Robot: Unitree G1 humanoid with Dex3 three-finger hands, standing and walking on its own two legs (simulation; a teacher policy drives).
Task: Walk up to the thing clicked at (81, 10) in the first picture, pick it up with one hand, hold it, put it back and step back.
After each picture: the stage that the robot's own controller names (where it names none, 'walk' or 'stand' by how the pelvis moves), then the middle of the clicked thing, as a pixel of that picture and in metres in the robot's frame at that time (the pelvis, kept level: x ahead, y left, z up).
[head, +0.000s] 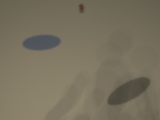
stand; (81, 8) +2.21 -0.05 -0.72
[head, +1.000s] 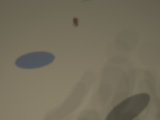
walk; (75, 22) +2.06 +0.19 -0.72
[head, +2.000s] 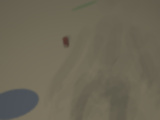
walk; (65, 42) +1.44 +0.26 -0.72
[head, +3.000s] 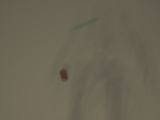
walk; (63, 75) +0.97 +0.23 -0.72
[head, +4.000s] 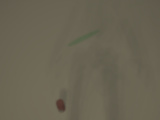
walk; (60, 105) +0.64 +0.23 -0.71
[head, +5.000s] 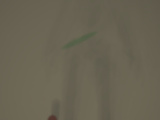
stand; out of the picture +0.45 +0.22 -0.69
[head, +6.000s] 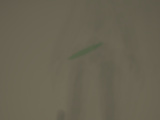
stand; out of the picture +0.43 +0.19 -0.72
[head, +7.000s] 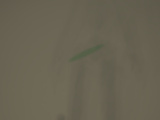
stand; out of the picture +0.40 +0.20 -0.73
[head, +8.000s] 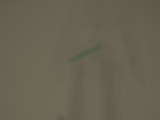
stand; out of the picture +0.40 +0.21 -0.73
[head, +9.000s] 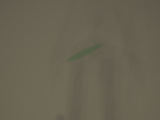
stand; out of the picture +0.39 +0.20 -0.73
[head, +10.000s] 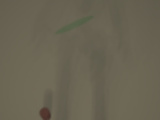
go down; (45, 114) +0.42 +0.22 -0.65
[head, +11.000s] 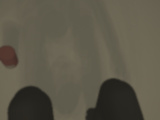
go down; (8, 57) +0.48 +0.26 -0.29
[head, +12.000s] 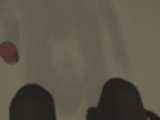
close in; (9, 54) +0.48 +0.26 -0.29
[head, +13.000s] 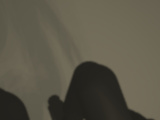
close in; out of the picture +0.46 +0.30 -0.22
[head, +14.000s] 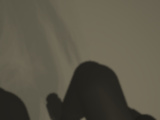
close; out of the picture +0.45 +0.31 -0.23
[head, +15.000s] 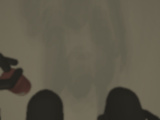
lift; (17, 83) +0.34 +0.24 -0.13
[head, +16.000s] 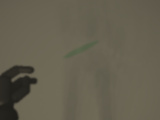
close; out of the picture +0.33 +0.22 -0.69
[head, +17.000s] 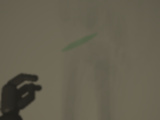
hold; out of the picture +0.32 +0.23 -0.70
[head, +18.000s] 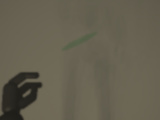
crouch; out of the picture +0.32 +0.23 -0.70
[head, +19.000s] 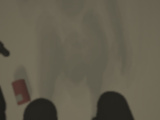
crouch; (21, 91) +0.37 +0.25 -0.42
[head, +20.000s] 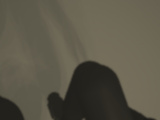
lower; out of the picture +0.34 +0.31 -0.26
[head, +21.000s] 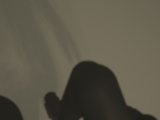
lower; out of the picture +0.35 +0.31 -0.25
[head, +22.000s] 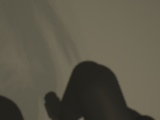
lower; out of the picture +0.35 +0.30 -0.26
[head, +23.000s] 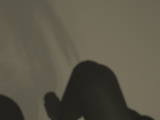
lower; out of the picture +0.35 +0.30 -0.26
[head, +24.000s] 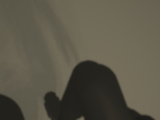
loosen; out of the picture +0.36 +0.29 -0.26
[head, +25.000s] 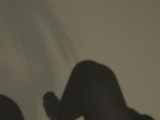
withdraw; out of the picture +0.36 +0.29 -0.26
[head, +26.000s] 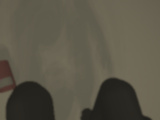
walk; (4, 76) +0.38 +0.25 -0.30
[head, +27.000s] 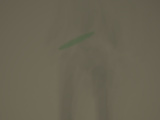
stand; out of the picture +0.33 +0.20 -0.66
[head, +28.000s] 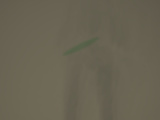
stand; out of the picture +0.33 +0.21 -0.69
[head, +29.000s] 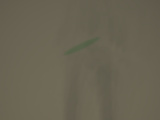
stand; out of the picture +0.33 +0.20 -0.69
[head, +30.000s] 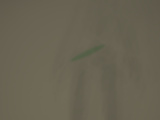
stand; out of the picture +0.35 +0.20 -0.75
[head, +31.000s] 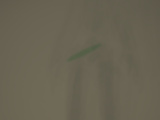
stand; out of the picture +0.33 +0.20 -0.75
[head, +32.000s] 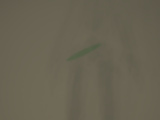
walk; out of the picture +0.32 +0.20 -0.75
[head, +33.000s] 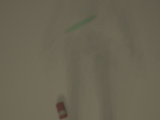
walk; (61, 110) +0.50 +0.20 -0.73
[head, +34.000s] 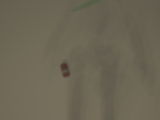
walk; (65, 70) +0.86 +0.16 -0.72
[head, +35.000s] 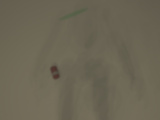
stand; (54, 72) +0.95 +0.22 -0.73
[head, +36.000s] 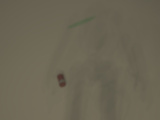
stand; (61, 80) +0.93 +0.21 -0.75
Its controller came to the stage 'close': yes
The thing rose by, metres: 0.22
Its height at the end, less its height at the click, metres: -0.02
